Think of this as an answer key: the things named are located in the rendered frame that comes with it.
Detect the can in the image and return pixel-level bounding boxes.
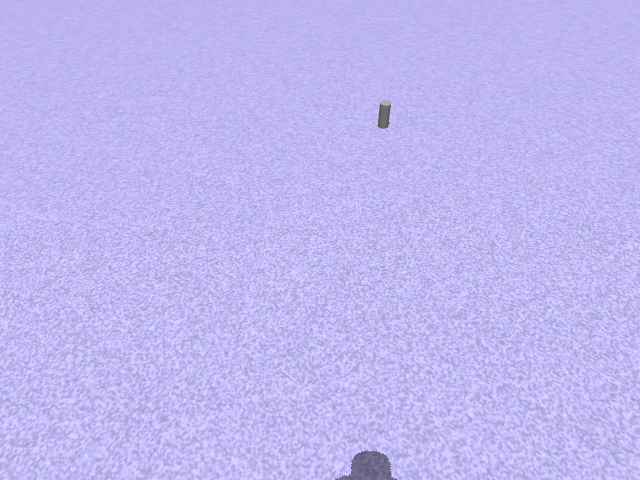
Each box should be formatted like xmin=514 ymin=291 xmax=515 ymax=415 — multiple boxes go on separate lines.
xmin=378 ymin=100 xmax=391 ymax=129

